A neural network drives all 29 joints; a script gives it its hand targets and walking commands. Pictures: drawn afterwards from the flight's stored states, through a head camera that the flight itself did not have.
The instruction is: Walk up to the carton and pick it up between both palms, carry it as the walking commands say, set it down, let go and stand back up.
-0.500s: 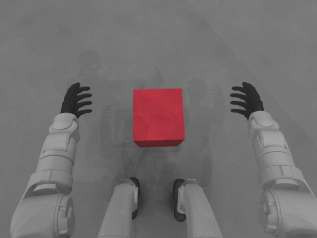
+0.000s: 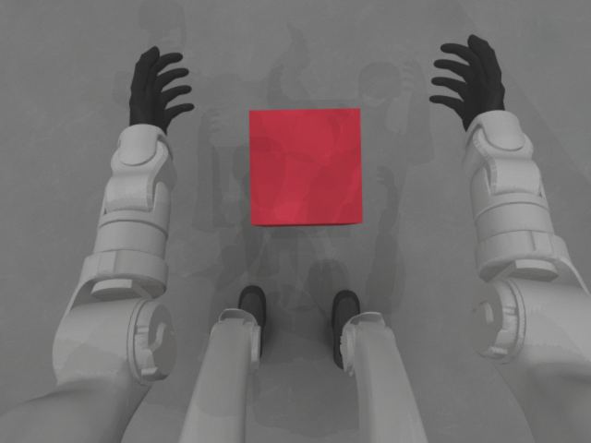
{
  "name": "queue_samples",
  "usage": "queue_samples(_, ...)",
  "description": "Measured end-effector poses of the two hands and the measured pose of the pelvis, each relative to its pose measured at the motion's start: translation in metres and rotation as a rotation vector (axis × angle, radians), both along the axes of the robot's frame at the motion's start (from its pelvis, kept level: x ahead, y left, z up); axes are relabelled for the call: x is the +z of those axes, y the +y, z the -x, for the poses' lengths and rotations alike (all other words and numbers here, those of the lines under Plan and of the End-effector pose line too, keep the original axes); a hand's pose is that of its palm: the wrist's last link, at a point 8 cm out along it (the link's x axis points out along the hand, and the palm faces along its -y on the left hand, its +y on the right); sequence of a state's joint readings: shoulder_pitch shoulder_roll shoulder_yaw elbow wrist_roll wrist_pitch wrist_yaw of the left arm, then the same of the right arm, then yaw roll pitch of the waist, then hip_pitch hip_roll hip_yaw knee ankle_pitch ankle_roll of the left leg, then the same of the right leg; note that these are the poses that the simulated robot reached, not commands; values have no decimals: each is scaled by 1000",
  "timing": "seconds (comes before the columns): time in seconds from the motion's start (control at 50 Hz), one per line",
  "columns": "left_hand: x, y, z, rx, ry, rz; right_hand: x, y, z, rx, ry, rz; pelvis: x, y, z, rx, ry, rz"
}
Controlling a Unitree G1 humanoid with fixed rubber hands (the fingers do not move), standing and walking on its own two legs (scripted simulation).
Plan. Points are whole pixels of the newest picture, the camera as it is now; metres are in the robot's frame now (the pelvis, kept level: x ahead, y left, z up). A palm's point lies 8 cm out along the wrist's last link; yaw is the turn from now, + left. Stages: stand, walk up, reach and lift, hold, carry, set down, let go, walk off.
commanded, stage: reach and lift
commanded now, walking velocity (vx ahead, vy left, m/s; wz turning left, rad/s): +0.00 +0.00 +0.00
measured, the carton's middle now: (304, 177) +0.48 +0.00 -0.51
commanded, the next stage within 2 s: none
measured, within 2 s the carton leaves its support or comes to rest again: neither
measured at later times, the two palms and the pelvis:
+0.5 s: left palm (189, 151) +0.48 +0.19 -0.25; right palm (435, 142) +0.51 -0.20 -0.25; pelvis -0.02 +0.00 -0.13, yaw +0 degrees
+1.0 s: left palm (213, 168) +0.48 +0.18 -0.39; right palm (402, 162) +0.50 -0.19 -0.39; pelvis -0.05 +0.00 -0.24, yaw +1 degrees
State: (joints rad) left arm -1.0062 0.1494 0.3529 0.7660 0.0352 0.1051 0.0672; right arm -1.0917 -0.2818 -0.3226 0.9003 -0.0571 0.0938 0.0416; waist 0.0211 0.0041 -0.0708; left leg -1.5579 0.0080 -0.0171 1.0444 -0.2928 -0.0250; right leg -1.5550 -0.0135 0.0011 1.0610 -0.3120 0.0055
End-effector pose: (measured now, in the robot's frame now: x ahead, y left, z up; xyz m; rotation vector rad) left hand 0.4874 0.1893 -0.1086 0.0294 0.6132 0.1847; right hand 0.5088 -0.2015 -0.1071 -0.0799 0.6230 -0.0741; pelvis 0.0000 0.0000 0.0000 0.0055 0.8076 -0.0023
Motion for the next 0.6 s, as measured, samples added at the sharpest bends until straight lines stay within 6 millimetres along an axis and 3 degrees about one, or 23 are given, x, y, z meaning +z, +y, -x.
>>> queue_samples(0.18,-30,0,8,10,32,0,-30,-2,7,-10,38,-6,-22,4,8,-3,22,0)
queue_samples(0.46,-128,-4,3,30,30,1,-129,-2,3,-22,34,7,-116,0,23,1,42,-3)
queue_samples(0.6,-168,-3,4,32,37,1,-172,-1,4,-29,32,3,-154,-2,29,0,39,-10)
